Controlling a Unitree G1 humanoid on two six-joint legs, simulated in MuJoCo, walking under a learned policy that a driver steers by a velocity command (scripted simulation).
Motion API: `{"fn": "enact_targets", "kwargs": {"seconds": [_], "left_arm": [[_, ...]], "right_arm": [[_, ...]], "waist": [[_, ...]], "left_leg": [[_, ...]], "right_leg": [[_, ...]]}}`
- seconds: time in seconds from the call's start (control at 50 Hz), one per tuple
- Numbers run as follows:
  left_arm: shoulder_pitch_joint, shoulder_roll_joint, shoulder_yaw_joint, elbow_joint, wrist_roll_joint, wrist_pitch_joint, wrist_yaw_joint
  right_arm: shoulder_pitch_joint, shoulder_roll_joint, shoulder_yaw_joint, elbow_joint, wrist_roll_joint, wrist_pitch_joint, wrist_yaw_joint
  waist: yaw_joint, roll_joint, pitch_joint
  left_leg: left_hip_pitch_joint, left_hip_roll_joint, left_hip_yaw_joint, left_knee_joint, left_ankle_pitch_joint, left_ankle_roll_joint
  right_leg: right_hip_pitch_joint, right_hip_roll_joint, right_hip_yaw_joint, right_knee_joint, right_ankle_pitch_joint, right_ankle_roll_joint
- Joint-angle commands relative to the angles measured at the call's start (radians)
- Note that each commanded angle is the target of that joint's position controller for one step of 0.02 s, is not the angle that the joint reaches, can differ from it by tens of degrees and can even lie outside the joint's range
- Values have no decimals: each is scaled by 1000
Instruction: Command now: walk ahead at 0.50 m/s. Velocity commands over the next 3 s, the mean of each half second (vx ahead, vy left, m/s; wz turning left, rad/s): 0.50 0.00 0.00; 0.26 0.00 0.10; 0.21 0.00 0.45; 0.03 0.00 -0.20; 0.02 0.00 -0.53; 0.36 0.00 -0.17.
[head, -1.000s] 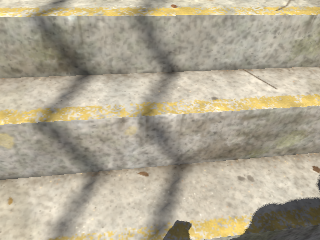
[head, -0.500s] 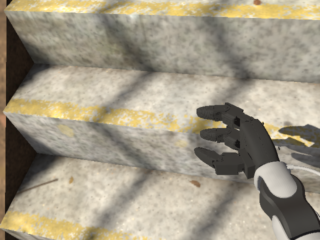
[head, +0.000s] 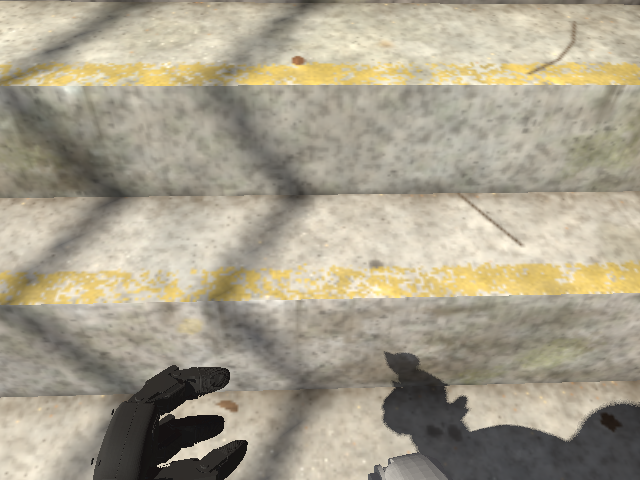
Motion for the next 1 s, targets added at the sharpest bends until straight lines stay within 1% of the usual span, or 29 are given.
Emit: {"fn": "enact_targets", "kwargs": {"seconds": [0.02,0.04,0.06,0.08,0.1,0.14,0.2,0.24,0.26,0.28,0.3,0.32,0.36,0.4,0.48,0.52,0.54,0.56,0.58,0.6,0.62,0.66,0.74,0.78,0.8,0.84,0.86,0.9,1.0], "left_arm": [[53,-220,-115,-121,7,-48,-46],[159,-178,-113,-121,84,-47,-45],[51,-133,-101,-109,96,-46,-39],[7,-148,-131,-130,48,-2,-11],[-250,-97,-109,-136,33,32,13],[-340,-59,-74,-116,13,53,12],[-124,25,-35,-127,25,-37,-35],[366,184,55,78,28,6,-3],[374,206,77,172,56,45,30],[132,105,32,104,127,58,15],[-69,-23,4,76,138,53,-4],[-175,-92,0,89,134,34,-8],[-188,-19,24,114,112,10,6],[-262,43,38,77,114,-8,-3],[-535,-29,7,-108,74,8,-20],[-278,-191,-49,-103,-10,17,-29],[-121,-229,-62,-108,-16,6,-38],[-96,-222,-53,-100,-16,-8,-45],[-58,-240,-62,-131,-5,-23,-63],[167,-177,-50,-89,9,-28,-71],[196,-48,-39,-105,-51,5,-37],[-214,110,29,-99,-12,75,54],[-245,36,32,-10,-4,103,32],[-34,-8,53,92,18,93,6],[64,14,74,160,40,80,-3],[314,90,93,304,98,56,-6],[436,225,145,305,96,48,-18],[358,178,152,328,54,69,-12],[346,17,104,411,73,27,26]], "right_arm": [[-167,75,79,62,-3,8,4],[-226,-108,22,13,11,-1,-7],[-146,-103,8,31,32,6,-17],[-155,-295,-51,9,71,-20,-60],[-39,-212,-43,36,67,-9,-101],[135,-105,-15,60,19,15,-139],[171,-68,5,58,37,16,-101],[-2,-105,-21,-17,45,-36,-43],[-173,-38,-23,-111,76,-52,-33],[-221,45,-21,-244,121,-63,-35],[-242,137,3,-322,115,-48,-51],[-33,138,12,-271,88,-35,-55],[267,49,0,-132,33,-17,-60],[383,30,-4,-94,59,13,-87],[655,65,8,62,14,12,-101],[269,215,57,30,1,9,-56],[100,229,79,-10,16,4,-36],[125,230,94,-24,3,-12,-19],[98,91,67,-67,-17,-25,-27],[39,-71,20,-123,23,-22,-48],[-123,-348,-65,-194,43,-57,-95],[-141,-132,-22,-223,-9,-98,-122],[-31,-54,-2,-179,20,-50,-139],[-4,-33,1,-120,29,-5,-137],[12,-3,4,-111,51,4,-122],[94,209,26,-114,37,-32,-83],[145,169,9,-82,70,-40,-88],[-198,179,13,-205,105,-42,-80],[-243,191,52,-291,98,-13,-86]], "waist": [[290,97,34],[352,146,-65],[267,37,-72],[245,118,-13],[67,-77,32],[-21,-187,83],[127,15,-327],[293,-122,-467],[224,-354,-386],[63,-351,-286],[-32,-326,-121],[-173,-187,-18],[-291,-19,-66],[-346,-72,-18],[-433,-106,138],[-102,128,60],[53,10,49],[43,-200,4],[114,-262,24],[227,-222,-31],[275,34,52],[33,-385,142],[-80,12,57],[15,167,-34],[43,128,-112],[17,-207,-146],[79,-218,-256],[89,-150,5],[7,-154,124]], "left_leg": [[-423,19,-14,-162,424,-25],[-321,102,-103,-199,438,40],[-152,114,-136,-180,455,59],[-72,384,-486,-357,-53,194],[25,410,-534,-437,-96,226],[356,363,-428,-338,-19,191],[51,169,-94,70,1331,120],[-303,60,-63,472,802,33],[-492,-124,-46,974,-198,-18],[-692,-220,-176,1606,-479,-71],[-754,-179,-188,1773,-620,-65],[-661,-167,-90,1626,-525,-95],[-358,-183,68,1575,-307,-115],[-228,-145,52,1472,-284,-105],[88,14,15,204,-203,74],[46,73,75,21,194,74],[-60,71,46,-108,147,46],[6,60,-61,34,2,30],[-23,174,-261,93,109,37],[18,292,-405,34,28,109],[-20,540,-728,-173,-436,221],[-253,444,-765,-159,-793,235],[-478,157,-214,-48,-609,116],[-174,118,-106,192,-81,73],[-50,89,-36,482,162,24],[-582,-82,-164,1117,-628,-109],[-751,-143,-257,1551,-675,-161],[-1070,-72,-222,1656,-484,-138],[-1149,-98,-277,1891,-175,-55]], "right_leg": [[161,-10,-63,189,222,-17],[205,-127,-85,131,35,6],[119,-162,-104,79,-38,17],[79,-315,77,-249,-158,27],[-30,-270,-5,-253,-230,73],[-142,-280,4,-367,-17,105],[891,-150,13,-929,8,-118],[1356,-282,370,-1229,-80,-216],[1212,-349,559,-1394,-71,-233],[940,-439,645,-1452,-267,-212],[659,-391,374,-1318,-228,-108],[496,-308,118,-1214,-206,-29],[298,-281,1,-1216,-252,2],[151,-304,19,-1235,-324,-1],[-24,-141,-179,-825,-245,112],[16,-99,-113,116,-391,35],[94,-80,-39,314,-351,8],[21,-7,58,489,-302,-9],[-71,-62,201,559,-173,-7],[-70,-123,272,466,-102,30],[-146,-293,365,231,-35,99],[-24,-320,262,-40,353,152],[764,-207,-161,-1011,141,124],[918,-121,-218,-1500,-9,67],[1000,-128,-145,-1670,113,49],[1319,-500,338,-1430,1488,-135],[1350,-700,646,-1615,1065,-264],[1244,-581,546,-1783,-135,-221],[1018,-499,251,-1802,-107,-98]]}}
